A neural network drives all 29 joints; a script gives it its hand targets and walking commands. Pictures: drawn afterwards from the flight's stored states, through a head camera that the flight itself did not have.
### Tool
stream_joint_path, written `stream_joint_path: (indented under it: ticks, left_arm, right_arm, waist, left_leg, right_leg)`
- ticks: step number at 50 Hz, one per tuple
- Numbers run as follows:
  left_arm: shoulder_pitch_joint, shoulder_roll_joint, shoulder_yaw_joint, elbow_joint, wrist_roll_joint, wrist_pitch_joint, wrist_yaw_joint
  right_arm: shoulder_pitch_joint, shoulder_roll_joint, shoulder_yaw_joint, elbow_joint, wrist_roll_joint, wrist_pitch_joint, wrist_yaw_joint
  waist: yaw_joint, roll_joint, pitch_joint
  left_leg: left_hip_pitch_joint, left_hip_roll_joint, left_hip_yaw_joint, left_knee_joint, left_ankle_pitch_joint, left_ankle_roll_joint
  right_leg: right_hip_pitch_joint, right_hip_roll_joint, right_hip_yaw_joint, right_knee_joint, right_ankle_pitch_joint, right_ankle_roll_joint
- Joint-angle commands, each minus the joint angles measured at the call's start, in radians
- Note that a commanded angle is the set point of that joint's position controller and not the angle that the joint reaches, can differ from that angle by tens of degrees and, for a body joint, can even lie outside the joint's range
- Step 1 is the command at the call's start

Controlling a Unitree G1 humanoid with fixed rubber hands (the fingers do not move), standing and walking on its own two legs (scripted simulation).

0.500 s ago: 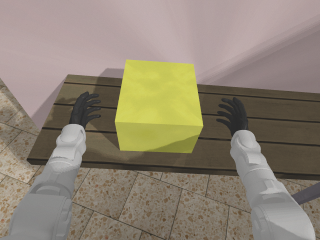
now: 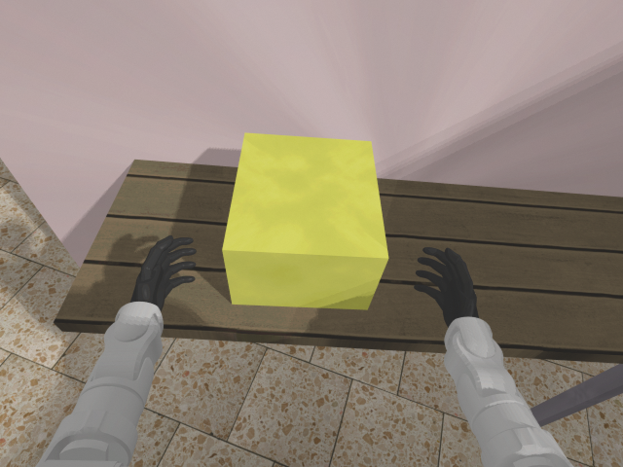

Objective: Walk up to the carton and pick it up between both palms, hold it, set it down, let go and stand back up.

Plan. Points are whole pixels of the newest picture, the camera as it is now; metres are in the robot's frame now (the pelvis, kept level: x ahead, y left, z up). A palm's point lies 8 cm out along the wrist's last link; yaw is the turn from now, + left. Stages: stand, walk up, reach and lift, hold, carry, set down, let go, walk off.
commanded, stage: set down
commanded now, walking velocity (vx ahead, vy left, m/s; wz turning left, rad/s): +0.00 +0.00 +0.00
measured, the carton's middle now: (304, 219) +0.50 +0.02 -0.02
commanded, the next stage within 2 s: let go in 1.78 s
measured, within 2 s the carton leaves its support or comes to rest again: neither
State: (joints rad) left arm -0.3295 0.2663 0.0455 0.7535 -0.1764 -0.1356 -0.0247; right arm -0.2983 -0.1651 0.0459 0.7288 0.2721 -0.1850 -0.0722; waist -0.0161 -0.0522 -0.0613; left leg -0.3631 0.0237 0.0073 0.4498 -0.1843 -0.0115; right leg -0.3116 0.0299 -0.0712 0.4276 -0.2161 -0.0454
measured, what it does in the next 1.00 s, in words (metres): stands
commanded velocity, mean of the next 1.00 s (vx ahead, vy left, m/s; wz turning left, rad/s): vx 0.00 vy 0.00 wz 0.00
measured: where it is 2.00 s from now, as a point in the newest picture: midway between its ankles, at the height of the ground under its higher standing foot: outside the picture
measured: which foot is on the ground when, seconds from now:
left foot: down 0.00-1.00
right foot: down 0.00-1.00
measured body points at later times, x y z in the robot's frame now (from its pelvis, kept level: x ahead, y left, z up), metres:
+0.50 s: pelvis +0.01 +0.00 +0.00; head -0.01 +0.03 +0.45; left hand +0.32 +0.23 +0.01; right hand +0.30 -0.19 +0.02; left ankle +0.02 +0.12 -0.74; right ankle +0.00 -0.09 -0.74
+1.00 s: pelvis +0.01 +0.01 +0.00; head +0.00 +0.03 +0.45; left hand +0.26 +0.24 -0.02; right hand +0.26 -0.19 -0.01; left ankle +0.02 +0.12 -0.74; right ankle +0.00 -0.09 -0.74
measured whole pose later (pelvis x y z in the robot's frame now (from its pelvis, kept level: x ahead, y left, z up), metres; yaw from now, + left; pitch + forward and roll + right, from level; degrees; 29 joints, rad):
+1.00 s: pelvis +0.01 +0.01 +0.00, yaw -1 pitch -3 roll +0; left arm 0.03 0.25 -0.02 0.53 -0.15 -0.07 0.02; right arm 0.03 -0.15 0.03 0.59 0.18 -0.16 -0.03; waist 0.02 -0.04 0.01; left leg -0.15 0.01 0.03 0.40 -0.21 0.01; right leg -0.10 0.02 -0.03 0.37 -0.22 -0.02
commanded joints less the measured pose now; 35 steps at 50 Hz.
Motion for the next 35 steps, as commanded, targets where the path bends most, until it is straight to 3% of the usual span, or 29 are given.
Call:
stream_joint_path:
  ticks: [1, 6, 7, 8, 9, 11, 12, 16, 17, 18, 19, 20, 23, 24, 25, 26, 28, 35]
  left_arm:
    - [-0.321, 0.156, 0.016, -0.271, -0.021, -0.066, 0.018]
    - [-0.366, 0.168, -0.005, -0.241, -0.035, -0.061, 0.027]
    - [-0.274, 0.148, -0.003, -0.245, -0.026, -0.06, 0.027]
    - [-0.404, 0.173, -0.009, -0.221, -0.035, -0.051, 0.024]
    - [-0.261, 0.148, -0.005, -0.226, -0.025, -0.056, 0.027]
    - [-0.315, 0.155, -0.001, -0.21, -0.018, -0.044, 0.02]
    - [-0.247, 0.142, 0.005, -0.209, -0.006, -0.044, 0.018]
    - [-0.281, 0.141, 0.009, -0.209, 0.011, -0.024, 0.014]
    - [-0.209, 0.126, 0.008, -0.204, 0.016, -0.023, 0.014]
    - [-0.29, 0.141, 0.008, -0.206, 0.01, -0.019, 0.013]
    - [-0.173, 0.114, 0.004, -0.206, 0.018, -0.025, 0.015]
    - [-0.255, 0.131, 0.006, -0.219, 0.013, -0.019, 0.013]
    - [-0.181, 0.12, 0.003, -0.218, 0.018, -0.022, 0.02]
    - [-0.252, 0.139, 0.007, -0.229, 0.008, -0.023, 0.022]
    - [-0.146, 0.117, 0.0, -0.218, 0.015, -0.026, 0.027]
    - [-0.237, 0.137, 0.001, -0.228, 0.006, -0.022, 0.025]
    - [-0.13, 0.123, -0.001, -0.243, 0.014, -0.022, 0.031]
    - [-0.057, 0.134, -0.006, -0.341, 0.004, -0.008, 0.045]
  right_arm:
    - [-0.259, -0.132, -0.054, -0.26, -0.01, -0.048, 0.009]
    - [-0.286, -0.129, -0.063, -0.24, -0.012, -0.02, 0.022]
    - [-0.198, -0.119, -0.045, -0.229, -0.004, -0.02, 0.025]
    - [-0.314, -0.131, -0.065, -0.227, -0.013, -0.009, 0.022]
    - [-0.184, -0.114, -0.042, -0.21, -0.001, -0.014, 0.025]
    - [-0.235, -0.121, -0.044, -0.2, -0.006, -0.015, 0.019]
    - [-0.175, -0.115, -0.032, -0.186, -0.002, -0.02, 0.02]
    - [-0.209, -0.124, -0.041, -0.168, -0.014, -0.025, 0.016]
    - [-0.147, -0.117, -0.035, -0.159, -0.015, -0.029, 0.016]
    - [-0.221, -0.124, -0.048, -0.169, -0.024, -0.027, 0.014]
    - [-0.115, -0.11, -0.034, -0.156, -0.022, -0.035, 0.018]
    - [-0.193, -0.122, -0.046, -0.182, -0.031, -0.033, 0.015]
    - [-0.134, -0.116, -0.047, -0.183, -0.044, -0.038, 0.02]
    - [-0.202, -0.122, -0.054, -0.208, -0.049, -0.034, 0.02]
    - [-0.106, -0.11, -0.042, -0.189, -0.045, -0.035, 0.025]
    - [-0.19, -0.12, -0.055, -0.213, -0.055, -0.029, 0.023]
    - [-0.095, -0.111, -0.045, -0.206, -0.055, -0.028, 0.026]
    - [-0.033, -0.105, -0.05, -0.29, -0.067, -0.017, 0.028]
  waist:
    - [0.006, 0.091, -0.457]
    - [0.009, 0.119, -0.399]
    - [0.017, 0.114, -0.373]
    - [0.003, 0.114, -0.378]
    - [0.02, 0.11, -0.345]
    - [0.01, 0.103, -0.337]
    - [0.018, 0.102, -0.317]
    - [0.006, 0.105, -0.276]
    - [0.006, 0.095, -0.249]
    - [0.0, 0.093, -0.258]
    - [0.006, 0.09, -0.232]
    - [0.0, 0.086, -0.246]
    - [0.003, 0.076, -0.222]
    - [0.011, 0.079, -0.236]
    - [0.013, 0.075, -0.203]
    - [0.008, 0.074, -0.227]
    - [0.015, 0.076, -0.21]
    - [0.03, 0.092, -0.216]
  left_leg:
    - [0.137, -0.036, 0.006, -0.044, 0.257, -0.013]
    - [0.12, -0.03, 0.005, -0.057, 0.191, -0.01]
    - [0.146, -0.029, 0.003, -0.059, 0.209, -0.011]
    - [0.117, -0.03, 0.005, -0.063, 0.171, -0.007]
    - [0.152, -0.029, 0.003, -0.063, 0.195, -0.008]
    - [0.154, -0.03, 0.004, -0.063, 0.206, -0.007]
    - [0.18, -0.03, 0.003, -0.064, 0.225, -0.008]
    - [0.209, -0.03, 0.005, -0.072, 0.235, -0.011]
    - [0.227, -0.03, 0.004, -0.073, 0.241, -0.011]
    - [0.212, -0.029, 0.005, -0.076, 0.223, -0.009]
    - [0.239, -0.027, 0.004, -0.077, 0.243, -0.011]
    - [0.229, -0.028, 0.008, -0.078, 0.233, -0.01]
    - [0.244, -0.026, 0.009, -0.084, 0.235, -0.01]
    - [0.226, -0.027, 0.013, -0.087, 0.211, -0.007]
    - [0.242, -0.026, 0.01, -0.089, 0.219, -0.007]
    - [0.227, -0.026, 0.014, -0.09, 0.201, -0.006]
    - [0.258, -0.026, 0.012, -0.09, 0.22, -0.008]
    - [0.288, -0.027, 0.013, -0.081, 0.24, -0.015]
  right_leg:
    - [0.269, -0.018, 0.103, -0.033, 0.274, 0.026]
    - [0.236, -0.029, 0.114, -0.043, 0.185, 0.015]
    - [0.247, -0.029, 0.113, -0.048, 0.201, 0.013]
    - [0.23, -0.034, 0.119, -0.052, 0.165, 0.015]
    - [0.234, -0.033, 0.115, -0.054, 0.19, 0.014]
    - [0.24, -0.034, 0.118, -0.059, 0.202, 0.018]
    - [0.247, -0.032, 0.113, -0.063, 0.219, 0.018]
    - [0.234, -0.03, 0.109, -0.082, 0.216, 0.017]
    - [0.234, -0.028, 0.105, -0.088, 0.225, 0.016]
    - [0.227, -0.03, 0.108, -0.092, 0.203, 0.017]
    - [0.234, -0.027, 0.101, -0.094, 0.219, 0.013]
    - [0.235, -0.029, 0.106, -0.101, 0.205, 0.015]
    - [0.243, -0.026, 0.1, -0.103, 0.207, 0.011]
    - [0.238, -0.03, 0.104, -0.105, 0.179, 0.011]
    - [0.242, -0.028, 0.101, -0.106, 0.19, 0.007]
    - [0.241, -0.031, 0.107, -0.11, 0.169, 0.01]
    - [0.239, -0.029, 0.104, -0.114, 0.18, 0.005]
    - [0.214, -0.033, 0.11, -0.121, 0.168, 0.003]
